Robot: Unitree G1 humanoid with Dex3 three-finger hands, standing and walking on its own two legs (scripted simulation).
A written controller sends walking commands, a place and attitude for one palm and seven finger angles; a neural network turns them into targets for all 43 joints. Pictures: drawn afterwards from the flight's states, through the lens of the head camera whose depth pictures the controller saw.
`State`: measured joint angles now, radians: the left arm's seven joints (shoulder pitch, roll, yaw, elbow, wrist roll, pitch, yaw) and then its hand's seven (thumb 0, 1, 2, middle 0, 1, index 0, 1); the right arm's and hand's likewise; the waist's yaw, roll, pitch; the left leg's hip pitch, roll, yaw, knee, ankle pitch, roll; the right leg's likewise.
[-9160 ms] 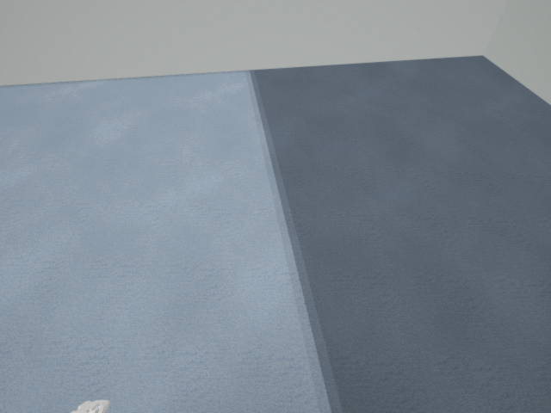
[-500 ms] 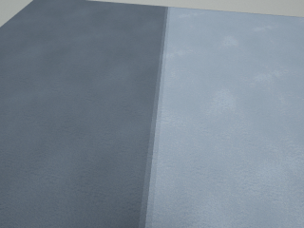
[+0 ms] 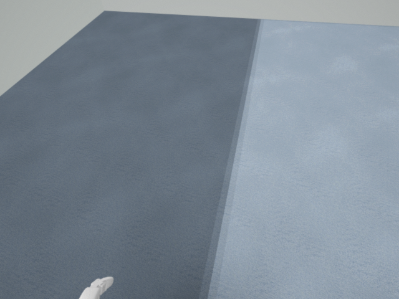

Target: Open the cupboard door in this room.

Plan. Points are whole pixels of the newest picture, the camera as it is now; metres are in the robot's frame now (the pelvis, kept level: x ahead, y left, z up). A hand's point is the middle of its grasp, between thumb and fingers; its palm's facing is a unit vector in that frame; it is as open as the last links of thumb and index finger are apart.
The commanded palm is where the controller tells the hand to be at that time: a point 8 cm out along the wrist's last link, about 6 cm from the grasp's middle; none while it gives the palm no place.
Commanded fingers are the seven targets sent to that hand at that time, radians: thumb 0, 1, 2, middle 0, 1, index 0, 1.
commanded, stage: turn or walk to find it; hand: left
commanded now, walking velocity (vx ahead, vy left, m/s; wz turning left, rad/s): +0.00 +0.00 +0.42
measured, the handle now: out of the picture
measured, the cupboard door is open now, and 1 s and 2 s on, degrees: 0 0 0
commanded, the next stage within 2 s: stand and wait in 1.66 s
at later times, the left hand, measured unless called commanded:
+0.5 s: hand out of the picture -0.08 +0.22 -0.18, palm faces +0.31 -0.92 -0.26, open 7.4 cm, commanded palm none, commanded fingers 0.00 0.90 0.90 -0.20 -0.30 -0.20 -0.30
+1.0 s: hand out of the picture -0.04 +0.19 -0.14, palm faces +0.45 -0.85 -0.28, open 7.4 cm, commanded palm none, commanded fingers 0.00 0.90 0.90 -0.20 -0.30 -0.20 -0.30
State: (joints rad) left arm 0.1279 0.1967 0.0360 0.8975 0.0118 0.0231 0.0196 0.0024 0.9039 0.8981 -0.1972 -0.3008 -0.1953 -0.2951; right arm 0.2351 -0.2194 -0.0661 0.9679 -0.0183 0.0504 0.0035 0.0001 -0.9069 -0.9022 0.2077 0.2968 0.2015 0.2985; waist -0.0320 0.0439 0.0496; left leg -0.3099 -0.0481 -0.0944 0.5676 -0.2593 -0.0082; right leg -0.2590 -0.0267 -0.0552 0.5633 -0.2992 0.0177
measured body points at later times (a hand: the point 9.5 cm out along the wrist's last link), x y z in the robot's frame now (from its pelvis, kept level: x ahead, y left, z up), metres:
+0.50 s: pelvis -0.03 +0.01 -0.01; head -0.01 +0.03 +0.44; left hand -0.09 +0.27 -0.16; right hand +0.13 -0.21 -0.14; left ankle -0.07 +0.12 -0.73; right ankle +0.00 -0.10 -0.73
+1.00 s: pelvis -0.04 -0.02 +0.01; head -0.02 -0.05 +0.45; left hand -0.07 +0.24 -0.11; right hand +0.11 -0.23 -0.16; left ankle -0.11 +0.10 -0.66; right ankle +0.01 -0.11 -0.73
